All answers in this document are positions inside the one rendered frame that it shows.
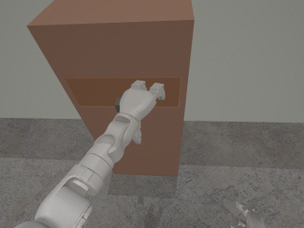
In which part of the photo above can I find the left robot upper arm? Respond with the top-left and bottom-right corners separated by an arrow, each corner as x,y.
14,185 -> 93,228

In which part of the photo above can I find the cabinet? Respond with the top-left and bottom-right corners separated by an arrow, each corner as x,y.
27,0 -> 195,177

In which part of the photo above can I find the drawer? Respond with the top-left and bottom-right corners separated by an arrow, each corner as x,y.
65,76 -> 181,107

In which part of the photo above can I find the left robot forearm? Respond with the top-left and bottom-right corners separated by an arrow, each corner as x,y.
34,112 -> 139,220

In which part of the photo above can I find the robot right hand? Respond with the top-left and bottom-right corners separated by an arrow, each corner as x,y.
230,200 -> 266,228

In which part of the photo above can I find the robot left hand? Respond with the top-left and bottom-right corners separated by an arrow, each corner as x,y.
119,80 -> 165,144

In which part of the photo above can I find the handle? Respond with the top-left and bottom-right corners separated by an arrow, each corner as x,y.
115,92 -> 124,112

